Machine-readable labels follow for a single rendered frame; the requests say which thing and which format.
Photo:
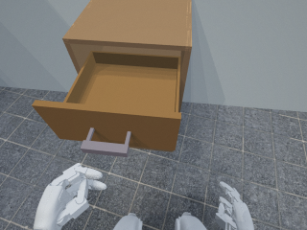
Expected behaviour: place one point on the cabinet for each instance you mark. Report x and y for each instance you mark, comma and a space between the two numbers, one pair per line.
148, 27

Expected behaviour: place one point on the right robot thigh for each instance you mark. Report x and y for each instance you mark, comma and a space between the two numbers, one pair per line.
188, 223

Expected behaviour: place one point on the right robot hand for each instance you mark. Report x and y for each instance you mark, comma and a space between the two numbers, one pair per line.
237, 215

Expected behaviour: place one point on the left robot hand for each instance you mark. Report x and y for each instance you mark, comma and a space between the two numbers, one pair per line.
50, 214

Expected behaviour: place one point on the handle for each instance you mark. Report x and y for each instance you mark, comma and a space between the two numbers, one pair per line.
105, 148

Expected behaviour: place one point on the drawer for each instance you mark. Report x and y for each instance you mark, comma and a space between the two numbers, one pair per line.
119, 92

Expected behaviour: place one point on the right robot shin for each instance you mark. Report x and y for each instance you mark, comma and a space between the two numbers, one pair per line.
186, 214

